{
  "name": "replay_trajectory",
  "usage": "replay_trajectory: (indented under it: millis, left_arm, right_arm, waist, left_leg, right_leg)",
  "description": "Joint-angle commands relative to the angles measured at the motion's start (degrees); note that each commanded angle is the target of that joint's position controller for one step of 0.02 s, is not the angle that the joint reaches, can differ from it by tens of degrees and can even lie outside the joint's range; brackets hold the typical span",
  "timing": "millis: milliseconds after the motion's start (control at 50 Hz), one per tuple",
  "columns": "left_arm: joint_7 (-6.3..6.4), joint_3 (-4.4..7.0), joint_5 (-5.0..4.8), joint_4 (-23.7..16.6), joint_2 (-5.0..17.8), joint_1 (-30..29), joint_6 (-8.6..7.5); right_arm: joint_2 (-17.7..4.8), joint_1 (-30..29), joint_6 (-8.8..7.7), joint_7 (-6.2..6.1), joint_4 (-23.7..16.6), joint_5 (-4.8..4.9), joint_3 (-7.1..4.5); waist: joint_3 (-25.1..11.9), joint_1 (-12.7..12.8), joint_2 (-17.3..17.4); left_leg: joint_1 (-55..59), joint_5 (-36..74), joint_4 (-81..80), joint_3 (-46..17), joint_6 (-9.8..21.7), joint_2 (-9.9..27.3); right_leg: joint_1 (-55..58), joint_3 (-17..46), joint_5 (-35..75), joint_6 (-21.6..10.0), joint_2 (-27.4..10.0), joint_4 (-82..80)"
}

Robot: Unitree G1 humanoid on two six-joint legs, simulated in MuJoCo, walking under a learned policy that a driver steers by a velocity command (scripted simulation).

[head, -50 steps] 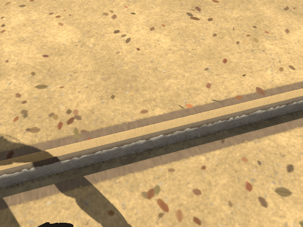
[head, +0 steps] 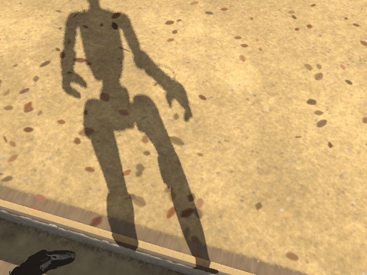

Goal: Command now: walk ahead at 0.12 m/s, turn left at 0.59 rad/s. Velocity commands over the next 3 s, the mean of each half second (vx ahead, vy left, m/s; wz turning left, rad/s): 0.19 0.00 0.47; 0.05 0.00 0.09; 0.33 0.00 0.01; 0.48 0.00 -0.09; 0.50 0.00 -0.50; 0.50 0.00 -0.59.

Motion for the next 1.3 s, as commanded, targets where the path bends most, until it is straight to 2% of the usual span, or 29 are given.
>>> replay_trajectory:
  millis: [20,80,120,140,160,180,200,220,240,300,340,420,480,520,540,560,580,620,660,740,960,1040,1080,1120,1160,1200,1260,1280,1300]
  left_arm:
    - [-0.09,0.58,-0.17,-2.8,3.6,3.5,0.23]
    - [-0.61,0.69,-0.83,-4.6,4.5,2.3,-0.39]
    - [-0.88,1.55,-1.34,-3.7,5.7,7.1,-1.06]
    - [-0.38,2.26,-0.95,-3.5,7.8,10.3,-1.18]
    - [0.26,2.96,-0.47,-4.1,11.9,10.6,-0.97]
    - [-0.35,3.53,0.7,-2.5,12.7,13.7,-1.1]
    - [-0.94,3.03,-0.17,-3.3,9.7,11.6,-1.78]
    - [-1.02,2.14,-1.05,-3.8,6.3,10.0,-1.9]
    - [-0.97,1.32,-1.52,-4.4,4.5,8.5,-1.81]
    - [-0.77,0.81,-1.16,-2.7,4.6,9.2,-2.1]
    - [-1.11,0.87,-0.78,-1.4,5.3,10.6,-1.89]
    - [-1.13,0.19,-1.92,0.8,5.9,9.9,-0.32]
    - [-1.42,-0.05,-2.09,2.4,7.2,10.0,0.74]
    - [-1.38,-0.5,-3.42,2.7,7.2,9.3,1.35]
    - [-1.25,-0.73,-3.44,3.2,7.0,11.1,1.17]
    - [-0.91,-1.11,-1.8,2.3,6.5,11.2,0.71]
    - [-0.78,-2.1,-0.59,2.8,3.3,17.1,0.4]
    - [-0.18,-2.87,0.05,2.2,3.2,12.8,0.97]
    - [0.38,-2.69,-0.29,2.2,5.0,11.5,1.93]
    - [1.04,-3.13,-0.65,2.5,4.8,12.0,3.23]
    - [1.71,-2.45,-0.91,7.8,5.3,12.4,4.34]
    - [2.27,-2.16,-1.14,10.9,4.5,14.9,3.64]
    - [2.41,-1.76,-1.31,11.9,4.9,17.3,2.64]
    - [2.32,-1.62,-1.76,11.9,5.5,19.1,1.63]
    - [2.38,-0.47,-2.22,12.8,9.0,21.3,1.23]
    - [2.61,0.47,-3.19,12.5,11.4,19.3,0.85]
    - [1.98,0.0,-3.46,11.8,8.7,16.6,0.77]
    - [2.0,-0.55,-3.15,11.1,7.3,14.8,0.62]
    - [2.13,-1.74,-2.59,9.7,3.8,13.9,0.34]
  right_arm:
    - [-8.7,-5.0,1.07,-0.94,-6.8,-0.05,-2.33]
    - [-8.3,-5.9,1.87,-0.9,-8.5,0.39,-1.95]
    - [-7.4,-7.9,2.01,-0.88,-9.5,1.4,-1.37]
    - [-3.9,-6.6,1.85,-0.95,-9.9,0.91,-0.19]
    - [-1.0,0.2,1.72,-1.05,-9.4,0.37,0.68]
    - [-5.0,1.9,0.91,-0.83,-10.3,0.97,-0.55]
    - [-10.0,0.2,0.5,-0.73,-8.6,1.11,-2.25]
    - [-12.1,-2.4,0.96,-0.85,-8.1,0.88,-3.1]
    - [-11.3,-3.1,1.8,-0.81,-8.0,0.68,-3.07]
    - [-5.9,-4.8,1.72,-0.18,-8.7,0.63,-1.59]
    - [-4.1,-7.1,1.4,-0.2,-9.3,0.48,-0.97]
    - [0.7,-11.9,1.14,0.36,-9.9,-0.08,1.77]
    - [-0.5,-12.3,1.21,0.84,-9.1,0.21,1.56]
    - [-1.7,-8.9,1.23,0.81,-7.9,0.11,1.12]
    - [-3.7,-8.0,1.24,0.54,-7.7,-0.31,0.55]
    - [-7.3,-5.4,1.24,0.05,-7.7,-0.75,-0.28]
    - [-7.0,-6.6,1.61,-0.16,-6.6,-1.03,0.13]
    - [-2.0,-10.7,2.32,0.49,-6.6,0.26,1.17]
    - [-2.5,-9.0,1.87,0.69,-5.3,0.09,0.97]
    - [-2.2,-8.9,1.37,0.01,-2.8,-0.17,0.98]
    - [-3.3,-9.7,1.46,-1.06,5.3,0.13,0.2]
    - [-5.1,-8.0,1.68,-1.46,9.4,-0.22,-0.82]
    - [-5.1,-7.8,1.21,-1.17,10.5,0.1,-1.31]
    - [-3.5,-9.2,0.08,-0.68,10.8,0.97,-1.12]
    - [-1.1,-11.4,-1.57,0.11,10.7,0.73,-0.83]
    - [-1.3,-12.6,-3.44,1.14,10.0,0.79,-0.81]
    - [-1.5,-4.3,-4.45,1.75,13.1,1.57,-1.3]
    - [-3.4,1.4,-4.46,1.54,15.4,1.48,-2.23]
    - [-7.0,6.5,-4.42,1.36,17.1,1.66,-3.39]
  waist:
    - [-13.9,3.5,6.8]
    - [-12.4,3.3,8.5]
    - [-11.3,6.3,8.7]
    - [-13.1,6.6,4.8]
    - [-11.8,2.4,-10.5]
    - [-8.4,2.4,-16.5]
    - [-4.3,2.5,-8.6]
    - [-3.4,3.0,-3.5]
    - [-2.7,2.9,-2.8]
    - [-2.4,2.8,-2.6]
    - [-4.2,3.6,-2.8]
    - [-7.7,4.7,-4.9]
    - [-8.7,4.7,-7.7]
    - [-9.5,2.5,-8.7]
    - [-10.8,2.2,-6.9]
    - [-14.7,2.1,-2.4]
    - [-17.9,6.0,5.1]
    - [-14.5,4.9,7.4]
    - [-12.5,3.6,4.6]
    - [-12.8,4.3,5.9]
    - [-7.4,3.5,2.8]
    - [-4.2,3.0,3.1]
    - [-2.1,3.5,2.8]
    - [-0.3,4.6,-0.7]
    - [1.9,5.2,-8.2]
    - [5.9,4.3,-10.8]
    - [3.6,-0.4,-6.9]
    - [0.7,-3.0,-4.3]
    - [-1.2,-4.5,4.5]
  left_leg:
    - [1.4,39.2,0.0,-9.1,8.2,11.9]
    - [5.1,22.5,0.6,-17.2,8.4,12.6]
    - [2.6,8.8,3.0,-19.8,6.7,10.7]
    - [-1.9,-3.4,10.4,-17.8,4.1,8.0]
    - [-12.0,-25.2,24.4,-8.9,-0.1,-0.5]
    - [-24.9,-30.3,34.3,-6.1,-1.7,-2.1]
    - [-27.0,-24.1,41.5,-6.5,-2.9,2.0]
    - [-26.2,-19.0,44.3,-5.0,-3.4,3.9]
    - [-25.2,-16.6,46.4,-4.2,-4.2,4.7]
    - [-21.8,-11.6,43.5,-2.7,-4.8,6.2]
    - [-21.2,-11.7,37.8,-1.7,-5.9,6.4]
    - [-10.7,-7.7,19.1,2.3,-7.7,9.0]
    - [-3.4,-4.9,9.7,5.6,-7.1,7.9]
    - [3.9,3.9,-2.0,7.2,-4.6,6.6]
    - [9.3,12.2,-5.5,5.4,-2.8,7.8]
    - [17.8,33.5,-1.6,1.1,-0.7,12.3]
    - [23.4,42.2,3.3,-2.2,4.9,16.4]
    - [17.5,34.0,1.8,-2.7,5.1,14.2]
    - [15.6,35.6,1.9,-2.0,3.4,12.3]
    - [15.4,37.9,0.3,-2.3,2.8,11.6]
    - [11.1,17.2,-7.5,-1.2,1.1,9.7]
    - [6.1,-15.6,-10.6,0.1,0.4,7.5]
    - [2.2,-23.8,-9.1,0.8,0.7,6.9]
    - [-1.6,-22.2,-4.4,3.3,0.3,5.4]
    - [-7.4,-14.5,6.1,8.8,-1.4,2.7]
    - [-10.7,-10.2,11.7,7.9,-0.6,6.6]
    - [2.3,-10.3,3.7,10.0,1.3,5.5]
    - [11.0,-9.8,1.8,9.1,2.2,4.9]
    - [16.8,-16.1,-5.4,-1.3,5.3,10.0]
  right_leg:
    - [12.5,-3.5,2.2,0.9,3.5,0.4]
    - [12.4,-1.3,-4.3,-0.1,3.0,-7.8]
    - [20.9,-2.5,-0.1,-2.2,2.6,-21.1]
    - [29.6,3.4,0.3,-5.1,-4.6,-25.3]
    - [36.1,15.0,10.1,-10.4,-15.8,-27.0]
    - [35.7,32.1,3.0,-19.9,-22.4,-31.9]
    - [30.6,30.8,-3.0,-21.9,-22.2,-33.2]
    - [28.6,23.7,-6.7,-19.7,-19.4,-33.2]
    - [27.2,18.3,-4.3,-18.1,-16.8,-33.7]
    - [26.0,7.9,13.2,-16.4,-12.4,-34.1]
    - [29.8,4.1,25.9,-17.6,-12.6,-32.9]
    - [31.5,-2.6,31.2,-16.5,-10.9,-32.5]
    - [32.7,-3.5,34.5,-15.4,-10.4,-30.9]
    - [32.3,-3.7,33.4,-13.2,-9.5,-27.8]
    - [31.1,-4.2,31.1,-10.6,-8.3,-26.5]
    - [27.7,-5.9,25.4,-7.5,-5.8,-22.5]
    - [22.8,-6.6,11.5,-4.3,-4.1,-24.0]
    - [24.3,-8.0,0.9,-1.4,-2.8,-26.9]
    - [25.3,-8.5,6.4,-1.0,-3.1,-26.2]
    - [28.3,-8.0,6.7,-0.5,-3.7,-27.6]
    - [30.7,-8.2,-0.4,-1.1,-3.9,-34.0]
    - [27.8,-10.3,-12.3,-3.2,-1.7,-31.5]
    - [25.6,-9.3,-18.5,-5.1,-1.8,-30.6]
    - [24.9,-4.9,-23.4,-7.3,-4.2,-33.9]
    - [27.8,5.7,-29.2,-11.2,-10.9,-41.0]
    - [27.6,11.2,-25.6,-14.4,-17.2,-44.1]
    - [23.5,3.3,-14.3,-11.8,-12.2,-38.0]
    - [19.4,-0.7,-7.8,-9.8,-8.4,-32.4]
    - [14.3,-8.0,-3.5,-6.2,-2.0,-20.1]
Next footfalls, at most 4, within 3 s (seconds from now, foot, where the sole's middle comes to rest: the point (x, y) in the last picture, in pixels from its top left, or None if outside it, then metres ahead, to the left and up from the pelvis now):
0.14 right None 0.13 -0.13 -0.78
0.54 left None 0.18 0.17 -0.78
1.82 right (191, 200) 0.70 -0.06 -0.78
2.40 left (130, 146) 0.97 0.19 -0.78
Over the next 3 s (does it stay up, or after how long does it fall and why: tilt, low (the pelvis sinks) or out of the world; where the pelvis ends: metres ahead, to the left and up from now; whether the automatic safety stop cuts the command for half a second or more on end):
stays up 1.12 -0.02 -0.02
